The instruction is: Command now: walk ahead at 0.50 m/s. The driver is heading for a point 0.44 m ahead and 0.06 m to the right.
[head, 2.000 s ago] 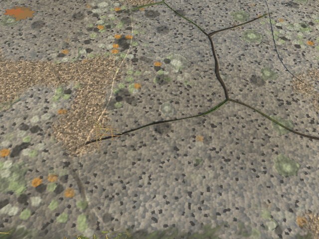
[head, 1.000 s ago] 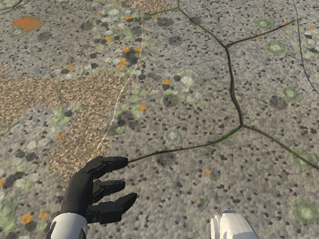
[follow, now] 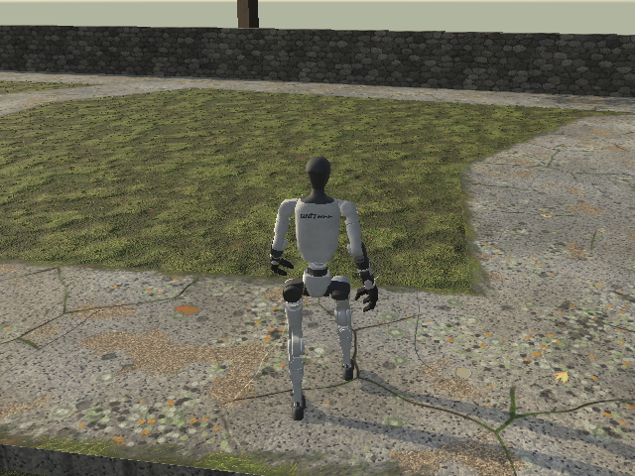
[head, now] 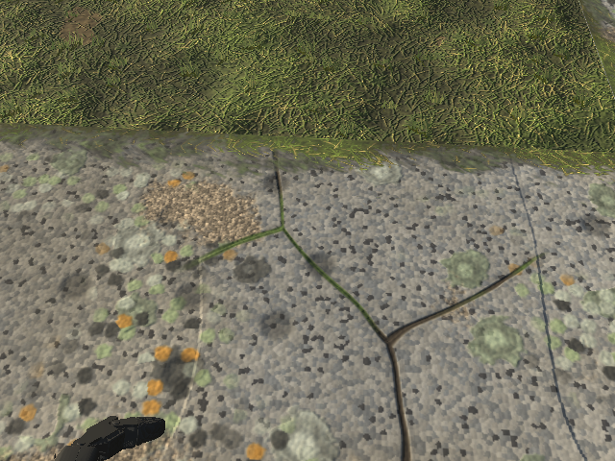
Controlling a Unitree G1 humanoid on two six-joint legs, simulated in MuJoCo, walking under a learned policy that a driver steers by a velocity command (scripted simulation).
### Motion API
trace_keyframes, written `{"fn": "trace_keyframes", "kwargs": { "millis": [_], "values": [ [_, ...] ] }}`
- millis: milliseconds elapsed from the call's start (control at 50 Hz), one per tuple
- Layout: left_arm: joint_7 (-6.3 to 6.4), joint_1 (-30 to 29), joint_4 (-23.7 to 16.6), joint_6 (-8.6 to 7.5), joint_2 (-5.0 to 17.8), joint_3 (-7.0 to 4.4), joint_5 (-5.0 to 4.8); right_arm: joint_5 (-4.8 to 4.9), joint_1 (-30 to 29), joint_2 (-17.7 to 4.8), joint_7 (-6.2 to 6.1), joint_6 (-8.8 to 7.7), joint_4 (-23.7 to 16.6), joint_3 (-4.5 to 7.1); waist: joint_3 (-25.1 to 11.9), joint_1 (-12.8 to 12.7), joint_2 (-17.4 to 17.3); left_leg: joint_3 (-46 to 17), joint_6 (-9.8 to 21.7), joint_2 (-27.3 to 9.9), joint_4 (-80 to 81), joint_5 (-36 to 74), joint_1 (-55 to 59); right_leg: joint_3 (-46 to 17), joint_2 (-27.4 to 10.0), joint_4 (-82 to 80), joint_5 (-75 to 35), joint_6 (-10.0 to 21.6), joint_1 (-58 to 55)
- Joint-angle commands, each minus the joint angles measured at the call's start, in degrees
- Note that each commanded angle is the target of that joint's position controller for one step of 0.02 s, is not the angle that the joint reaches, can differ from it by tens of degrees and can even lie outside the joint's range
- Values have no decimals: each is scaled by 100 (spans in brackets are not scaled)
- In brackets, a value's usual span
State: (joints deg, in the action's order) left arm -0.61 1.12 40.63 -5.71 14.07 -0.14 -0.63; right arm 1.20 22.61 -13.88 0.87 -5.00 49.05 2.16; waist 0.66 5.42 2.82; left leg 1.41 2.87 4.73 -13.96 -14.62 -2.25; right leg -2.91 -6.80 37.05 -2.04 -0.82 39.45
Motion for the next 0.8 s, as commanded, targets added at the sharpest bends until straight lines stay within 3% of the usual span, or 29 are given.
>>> {"fn": "trace_keyframes", "kwargs": {
  "millis": [20,60,80,100,120,140,160,180,200,220,240,280,340,380,420,500,540,580,600,620,640,660,680,700,720,760,800],
  "values": [
    [-76,-523,-540,-82,483,-132,-36,50,127,-982,-54,25,-228,242,85,-138,-660,-873,810,-1666,71,1893,10,158,264,-589,3,172,-514],
    [-111,-264,-535,-96,647,-218,-17,2,95,-1052,-76,102,-193,277,-53,-373,-765,-892,640,-1761,-387,2492,320,208,393,-807,441,380,-952],
    [-102,269,-400,-94,798,-307,12,-16,-7,-1061,-87,134,-221,277,-357,-685,-764,-735,507,-1589,-998,3248,296,344,550,-929,532,524,-1686],
    [-61,1211,-152,-86,1097,-446,39,-80,-64,-938,-107,140,-298,228,-950,-1096,-658,-497,330,-1299,-2103,3310,-227,234,402,-739,280,738,-3038],
    [-19,2215,-17,-48,1637,-573,126,-248,202,-579,-123,90,-493,101,-1927,-1250,339,-168,66,-773,-4157,1341,-1734,-1264,-885,-429,-167,1252,-5023],
    [-80,2373,76,-5,1705,-599,94,-99,944,-116,-64,-16,-443,-38,-2650,-1005,1682,-483,-183,-80,-5688,-1835,-3524,-3769,-1683,-1405,1148,2028,-6332],
    [-74,2279,17,30,1179,-495,23,32,457,-750,-48,-67,-406,116,-2142,-1204,862,-867,-168,-409,-6285,-1722,-4233,-3759,-1477,-1746,2116,1807,-6035],
    [-45,1835,-25,39,993,-428,-11,87,-223,-930,-51,-87,-615,169,-1235,-1162,410,-661,-144,-662,-6269,-1137,-4503,-2884,-1294,-1839,1937,1575,-5123],
    [-59,1431,-82,30,875,-382,42,11,-528,-868,-94,-72,-692,163,-784,-953,-37,-540,-161,-910,-6022,-647,-4267,-2269,-1075,-1973,1219,1511,-4218],
    [-85,1199,-85,6,769,-366,98,-73,-555,-796,-123,-35,-740,183,-547,-730,1,-552,-182,-1079,-5710,-387,-3935,-1874,-894,-2122,711,1495,-3545],
    [-106,1094,-74,-30,652,-338,141,-82,-412,-716,-132,24,-730,188,-496,-537,154,-596,-192,-1192,-5538,-237,-3573,-1597,-725,-2303,530,1466,-3138],
    [-121,1084,12,-92,632,-347,107,-63,-270,-546,-148,119,-696,172,-441,-387,220,-539,-249,-1220,-5250,-82,-3352,-1182,-588,-2582,225,1532,-2794],
    [-36,1310,191,-88,845,-425,87,-129,-798,-472,-162,145,-887,139,-214,-441,44,-512,-371,-1297,-4461,523,-3714,-781,-577,-2771,-299,1577,-2780],
    [15,1349,256,-33,881,-429,83,-159,-1128,-387,-142,118,-953,102,-104,-509,-6,-409,-394,-1195,-3599,1037,-3563,-348,-402,-2655,-1348,1431,-2787],
    [57,1475,353,18,958,-441,67,-157,-1436,-266,-105,75,-1010,53,-133,-633,30,-246,-386,-999,-2788,1534,-3125,39,-231,-2492,-1959,1252,-2766],
    [88,1772,583,139,1009,-435,2,-134,-1888,-362,-25,48,-1154,78,-266,-825,164,-237,-293,-731,-1989,1796,-2793,-36,-368,-2023,-1941,1142,-3300],
    [107,1651,621,192,1042,-447,-27,-175,-1846,-488,20,17,-1188,122,-367,-714,232,-252,-117,-644,-1630,1513,-2562,-199,-453,-1579,-1910,1032,-3524],
    [123,1609,636,200,924,-413,-23,-256,-1193,-725,-15,-26,-944,227,-733,-433,52,-139,128,-532,-921,2679,-1373,-73,-38,-703,-1776,720,-3435],
    [113,1819,562,126,683,-322,132,-339,-749,-1153,-72,-34,-905,314,-1338,-431,-499,-848,499,-1364,-1464,5293,40,140,350,300,-529,428,-2656],
    [69,2603,719,78,227,-154,156,-402,-595,-1048,-109,50,-910,252,-2062,-554,-1544,-2122,1558,-2656,-1665,6598,1553,201,825,1813,2699,28,-1278],
    [39,2547,818,145,547,-212,69,-265,-397,-619,-78,131,-822,150,-2415,-374,-1569,-2579,1793,-2780,-1408,5856,1451,-204,752,2424,4254,-115,-1053],
    [45,2189,743,251,825,-301,-13,-189,-651,-539,-48,182,-822,119,-1963,-368,-1173,-2390,1584,-2512,-1168,4485,932,-284,557,2692,4187,-175,-836],
    [103,1814,680,377,777,-313,-19,-181,-1030,-490,-50,216,-856,96,-1464,-446,-824,-2171,1349,-2291,-936,3404,292,-187,412,2620,3940,-222,-723],
    [165,1631,647,505,729,-328,32,-191,-1434,-486,-55,245,-894,79,-1032,-579,-728,-1951,1179,-2142,-655,2555,-492,-169,288,2240,3705,-268,-893],
    [221,1626,645,610,672,-330,57,-231,-1747,-547,-79,283,-918,101,-828,-741,-933,-1714,1014,-1942,-407,1861,-1169,-121,218,1744,3418,-304,-1332],
    [294,1813,788,687,441,-284,93,-301,-1940,-574,-124,349,-884,132,-733,-837,-1183,-1247,915,-1613,-198,1316,-1869,139,384,1045,2923,-322,-2130],
    [301,1896,903,685,378,-279,108,-268,-1907,-494,-162,371,-794,117,-852,-848,-1128,-1077,870,-1525,-192,707,-1951,234,438,376,2155,-244,-2604]
  ]
}}
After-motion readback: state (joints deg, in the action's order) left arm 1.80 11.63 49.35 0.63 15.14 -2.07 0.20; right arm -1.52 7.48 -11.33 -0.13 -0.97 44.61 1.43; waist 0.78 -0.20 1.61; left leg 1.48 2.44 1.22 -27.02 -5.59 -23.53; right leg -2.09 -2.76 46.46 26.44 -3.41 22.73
